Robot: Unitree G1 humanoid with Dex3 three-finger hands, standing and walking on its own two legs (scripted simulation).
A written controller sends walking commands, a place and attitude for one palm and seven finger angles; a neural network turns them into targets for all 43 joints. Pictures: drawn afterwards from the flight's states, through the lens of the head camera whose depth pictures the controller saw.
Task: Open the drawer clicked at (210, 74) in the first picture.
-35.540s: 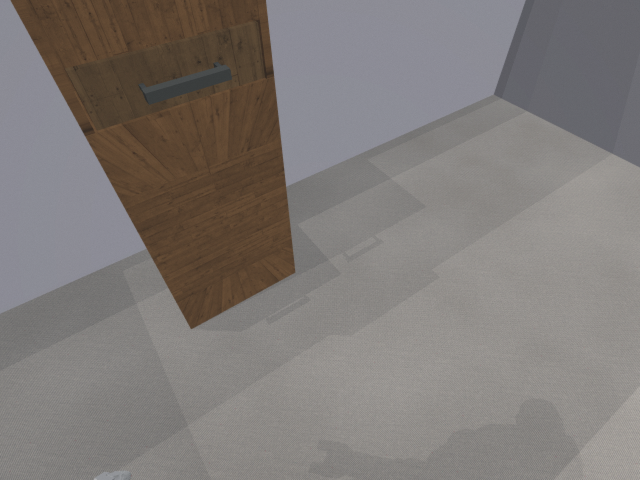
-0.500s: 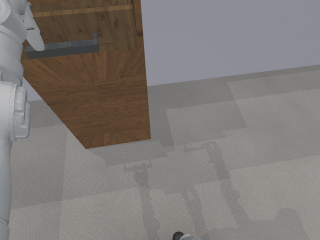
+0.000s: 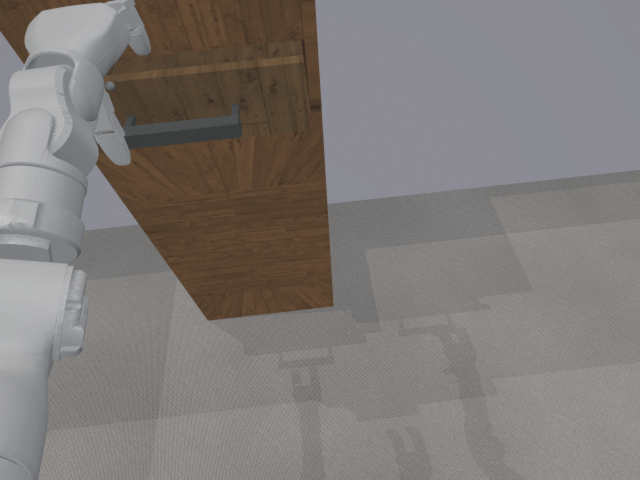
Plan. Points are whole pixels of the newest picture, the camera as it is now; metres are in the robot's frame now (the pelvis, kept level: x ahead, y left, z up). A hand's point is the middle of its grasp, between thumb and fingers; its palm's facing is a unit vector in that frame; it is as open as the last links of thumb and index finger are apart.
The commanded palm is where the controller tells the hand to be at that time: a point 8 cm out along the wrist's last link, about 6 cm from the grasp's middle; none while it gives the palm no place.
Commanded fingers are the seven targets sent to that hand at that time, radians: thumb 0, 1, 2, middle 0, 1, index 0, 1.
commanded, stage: draw the hand back to the body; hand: left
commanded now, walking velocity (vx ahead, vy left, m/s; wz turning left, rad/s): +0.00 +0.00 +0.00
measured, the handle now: (182, 123) +0.61 +0.17 +0.10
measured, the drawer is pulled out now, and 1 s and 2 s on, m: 0.05 0.05 0.05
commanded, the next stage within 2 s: step back with the hand held close in 1.32 s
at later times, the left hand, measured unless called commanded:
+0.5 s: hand (20, 207) +0.31 +0.19 +0.27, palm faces +0.24 -0.87 -0.44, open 13.5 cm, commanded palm +0.26 +0.24 +0.28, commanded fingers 0.00 -0.15 0.45 -0.28 -0.98 -0.28 -0.98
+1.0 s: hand out of the picture +0.15 +0.22 +0.28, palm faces +0.53 -0.78 -0.34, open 9.7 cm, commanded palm +0.08 +0.27 +0.28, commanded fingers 0.00 0.73 0.82 -0.21 -0.41 -0.21 -0.41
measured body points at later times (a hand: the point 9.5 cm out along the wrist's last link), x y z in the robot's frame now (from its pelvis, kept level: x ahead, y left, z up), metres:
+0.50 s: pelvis -0.03 -0.01 +0.01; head -0.03 -0.02 +0.46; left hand +0.29 +0.23 +0.29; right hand +0.23 -0.17 -0.05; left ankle -0.07 +0.11 -0.73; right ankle -0.01 -0.13 -0.73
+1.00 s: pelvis -0.03 -0.02 +0.01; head -0.06 -0.05 +0.45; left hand +0.11 +0.26 +0.29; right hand +0.16 -0.24 -0.08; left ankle -0.07 +0.11 -0.73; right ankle -0.01 -0.13 -0.74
